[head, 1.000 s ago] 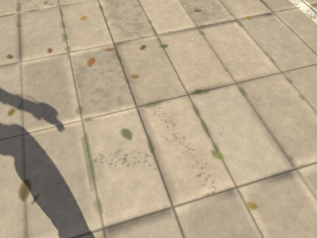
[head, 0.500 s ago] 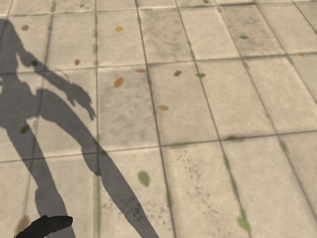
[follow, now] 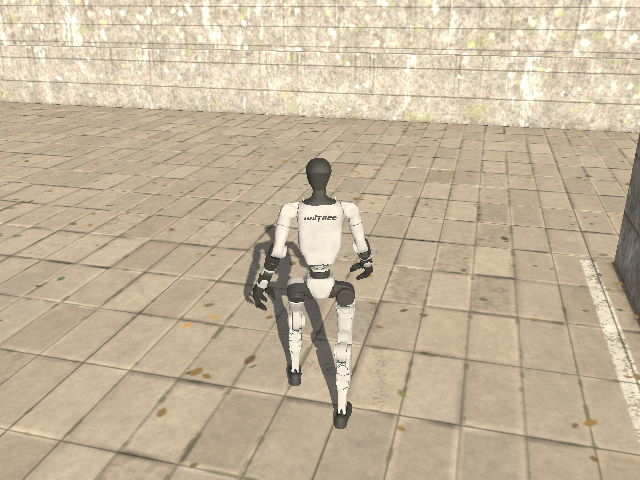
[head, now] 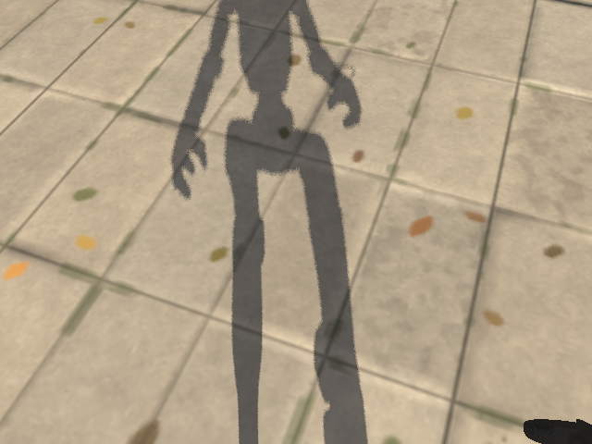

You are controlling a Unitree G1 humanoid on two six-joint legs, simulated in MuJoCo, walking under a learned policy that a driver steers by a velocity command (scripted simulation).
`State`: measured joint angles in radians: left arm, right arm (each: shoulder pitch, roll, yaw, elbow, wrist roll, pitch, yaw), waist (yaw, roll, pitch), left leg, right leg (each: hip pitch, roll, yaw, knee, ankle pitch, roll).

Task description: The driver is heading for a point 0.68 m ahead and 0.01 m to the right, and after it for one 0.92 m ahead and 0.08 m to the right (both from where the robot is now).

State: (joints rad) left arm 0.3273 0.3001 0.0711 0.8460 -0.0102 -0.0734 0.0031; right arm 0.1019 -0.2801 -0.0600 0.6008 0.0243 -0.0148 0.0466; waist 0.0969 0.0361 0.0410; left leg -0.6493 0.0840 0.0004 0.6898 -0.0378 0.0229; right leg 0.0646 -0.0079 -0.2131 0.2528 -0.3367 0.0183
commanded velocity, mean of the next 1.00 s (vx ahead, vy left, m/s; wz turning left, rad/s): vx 0.45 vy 0.00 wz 0.24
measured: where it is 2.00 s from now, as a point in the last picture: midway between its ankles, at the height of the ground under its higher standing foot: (300, 368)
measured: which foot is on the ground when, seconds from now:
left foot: up 0.00-0.06, down 0.08-0.58, up 0.60-1.00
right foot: down 0.00-0.10, up 0.12-0.54, down 0.56-1.00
